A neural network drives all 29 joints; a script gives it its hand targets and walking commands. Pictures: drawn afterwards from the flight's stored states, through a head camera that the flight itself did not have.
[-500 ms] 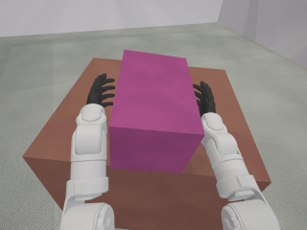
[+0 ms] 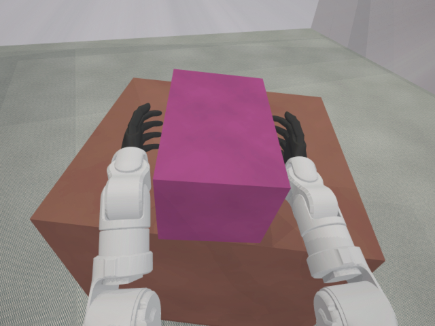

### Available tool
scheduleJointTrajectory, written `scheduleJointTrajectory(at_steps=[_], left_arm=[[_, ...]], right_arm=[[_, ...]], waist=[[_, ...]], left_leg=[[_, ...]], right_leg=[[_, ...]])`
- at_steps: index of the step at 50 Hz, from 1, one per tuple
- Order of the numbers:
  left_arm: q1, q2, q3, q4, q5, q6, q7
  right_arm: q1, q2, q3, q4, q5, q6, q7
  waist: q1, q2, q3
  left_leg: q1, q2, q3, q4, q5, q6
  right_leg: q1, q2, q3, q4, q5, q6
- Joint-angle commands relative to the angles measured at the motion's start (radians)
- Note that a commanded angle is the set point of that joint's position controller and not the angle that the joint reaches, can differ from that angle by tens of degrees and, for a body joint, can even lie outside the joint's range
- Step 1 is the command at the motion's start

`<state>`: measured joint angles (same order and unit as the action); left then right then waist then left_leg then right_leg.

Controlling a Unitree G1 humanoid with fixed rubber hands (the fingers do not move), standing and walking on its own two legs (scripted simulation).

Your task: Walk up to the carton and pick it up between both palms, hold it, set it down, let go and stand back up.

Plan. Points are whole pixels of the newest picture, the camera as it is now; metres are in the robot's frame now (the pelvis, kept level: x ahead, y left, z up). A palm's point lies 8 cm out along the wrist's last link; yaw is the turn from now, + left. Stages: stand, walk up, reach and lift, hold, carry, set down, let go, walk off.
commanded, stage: hold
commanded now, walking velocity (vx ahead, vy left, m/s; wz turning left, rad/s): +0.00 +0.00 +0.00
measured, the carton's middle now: (214, 152) +0.40 +0.00 +0.14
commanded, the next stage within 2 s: set down in 1.04 s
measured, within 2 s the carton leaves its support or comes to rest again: neither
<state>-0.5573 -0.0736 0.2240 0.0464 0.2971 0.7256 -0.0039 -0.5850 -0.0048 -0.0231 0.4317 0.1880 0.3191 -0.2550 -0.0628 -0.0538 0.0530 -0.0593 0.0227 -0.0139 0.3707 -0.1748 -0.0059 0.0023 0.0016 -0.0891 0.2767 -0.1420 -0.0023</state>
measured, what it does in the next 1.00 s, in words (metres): stands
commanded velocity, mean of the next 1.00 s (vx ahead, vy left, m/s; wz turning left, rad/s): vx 0.00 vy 0.00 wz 0.00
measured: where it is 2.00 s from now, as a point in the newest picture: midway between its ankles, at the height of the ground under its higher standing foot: outside the picture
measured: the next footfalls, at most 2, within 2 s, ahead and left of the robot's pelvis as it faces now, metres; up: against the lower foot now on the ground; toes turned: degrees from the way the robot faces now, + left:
none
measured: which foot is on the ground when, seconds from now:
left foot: down 0.00-1.00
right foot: down 0.00-1.00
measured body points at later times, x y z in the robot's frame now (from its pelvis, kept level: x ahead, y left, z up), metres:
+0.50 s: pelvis +0.00 +0.00 +0.00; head -0.03 +0.03 +0.45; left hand +0.37 +0.15 +0.18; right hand +0.37 -0.14 +0.16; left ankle +0.03 +0.12 -0.75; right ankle +0.02 -0.11 -0.75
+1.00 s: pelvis -0.01 +0.00 +0.00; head -0.05 +0.03 +0.45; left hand +0.36 +0.14 +0.19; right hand +0.36 -0.14 +0.17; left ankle +0.03 +0.12 -0.75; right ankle +0.02 -0.11 -0.75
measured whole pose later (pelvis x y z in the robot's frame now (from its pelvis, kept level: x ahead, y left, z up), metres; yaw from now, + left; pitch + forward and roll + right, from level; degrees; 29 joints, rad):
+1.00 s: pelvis -0.01 +0.00 +0.00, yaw -1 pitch -9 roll -1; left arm -0.58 -0.08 0.24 0.08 0.30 0.73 -0.01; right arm -0.59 0.00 -0.03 0.46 0.16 0.31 -0.25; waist -0.06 -0.04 0.05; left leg -0.05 0.02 0.00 0.36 -0.16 0.00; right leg 0.00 0.00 -0.07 0.28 -0.13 0.00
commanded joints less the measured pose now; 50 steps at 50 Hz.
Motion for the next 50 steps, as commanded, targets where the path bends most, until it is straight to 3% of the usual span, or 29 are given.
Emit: scheduleJointTrajectory(at_steps=[1, 7, 27, 28, 30, 36, 50], left_arm=[[-0.613, -0.583, -0.551, -0.115, -0.144, -0.07, -0.132], [-0.609, -0.583, -0.571, -0.145, -0.156, -0.072, -0.133], [-0.622, -0.586, -0.56, -0.124, -0.153, -0.064, -0.13], [-0.639, -0.585, -0.57, -0.194, -0.165, -0.077, -0.123], [-0.604, -0.566, -0.567, -0.184, -0.156, -0.074, -0.119], [-0.601, -0.543, -0.506, -0.118, -0.125, -0.062, -0.134], [-0.656, -0.571, -0.495, -0.055, -0.131, -0.076, -0.126]], right_arm=[[-0.849, 0.614, 0.466, -0.388, 0.08, -0.084, 0.086], [-0.841, 0.617, 0.488, -0.421, 0.091, -0.076, 0.078], [-0.852, 0.608, 0.462, -0.399, 0.076, -0.072, 0.088], [-0.83, 0.61, 0.474, -0.42, 0.082, -0.082, 0.09], [-0.813, 0.593, 0.488, -0.42, 0.088, -0.082, 0.085], [-0.82, 0.585, 0.44, -0.361, 0.054, -0.082, 0.099], [-0.889, 0.598, 0.409, -0.313, 0.034, -0.11, 0.116]], waist=[[-0.018, 0.076, -0.452], [-0.017, 0.078, -0.454], [-0.013, 0.08, -0.444], [-0.025, 0.098, -0.515], [-0.026, 0.099, -0.507], [-0.007, 0.07, -0.396], [-0.003, 0.068, -0.433]], left_leg=[[0.143, -0.063, 0.014, -0.014, 0.293, -0.022], [0.145, -0.065, 0.008, -0.007, 0.316, -0.027], [0.142, -0.057, 0.014, -0.023, 0.261, -0.021], [0.154, -0.056, 0.025, -0.011, 0.319, -0.025], [0.16, -0.058, 0.02, 0.001, 0.358, -0.029], [0.104, -0.055, 0.034, -0.05, 0.222, -0.009], [0.113, -0.053, 0.042, -0.051, 0.19, 0.003]], right_leg=[[0.125, 0.055, 0.009, -0.002, 0.226, 0.052], [0.127, 0.056, 0.008, 0.003, 0.254, 0.053], [0.097, 0.057, 0.007, -0.007, 0.17, 0.045], [0.126, 0.055, 0.012, 0.01, 0.242, 0.04], [0.155, 0.055, 0.014, 0.018, 0.309, 0.043], [0.125, 0.047, 0.009, -0.005, 0.174, 0.042], [0.097, 0.049, 0.009, -0.015, 0.105, 0.035]])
